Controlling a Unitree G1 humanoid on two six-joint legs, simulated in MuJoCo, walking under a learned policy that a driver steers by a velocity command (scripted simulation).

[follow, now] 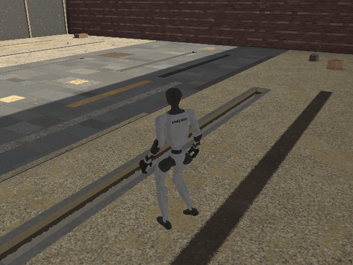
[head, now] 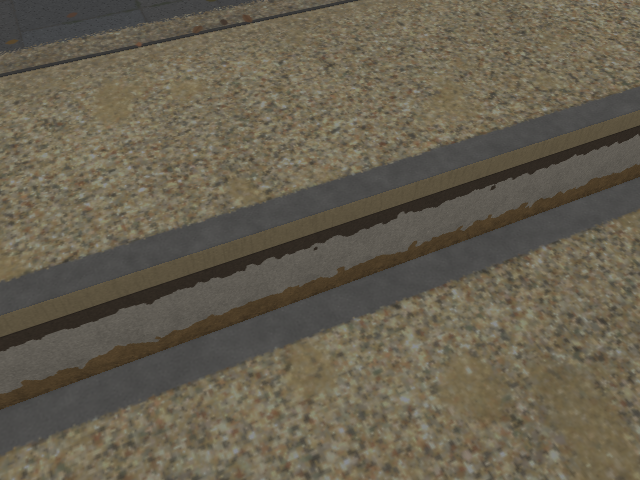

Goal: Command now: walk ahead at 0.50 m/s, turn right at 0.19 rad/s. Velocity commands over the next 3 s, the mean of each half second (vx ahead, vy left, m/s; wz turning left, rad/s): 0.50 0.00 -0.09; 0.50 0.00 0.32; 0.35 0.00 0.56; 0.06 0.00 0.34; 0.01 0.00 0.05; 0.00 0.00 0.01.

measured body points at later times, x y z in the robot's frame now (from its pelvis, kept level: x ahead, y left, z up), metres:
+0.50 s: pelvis +0.25 -0.06 +0.00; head +0.28 -0.08 +0.45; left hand +0.40 +0.20 -0.10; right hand +0.32 -0.34 -0.14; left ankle +0.18 +0.09 -0.65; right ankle +0.30 -0.15 -0.74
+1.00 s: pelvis +0.50 +0.01 -0.02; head +0.54 +0.02 +0.43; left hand +0.51 +0.29 -0.15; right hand +0.70 -0.22 -0.12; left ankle +0.56 +0.09 -0.74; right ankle +0.38 -0.16 -0.64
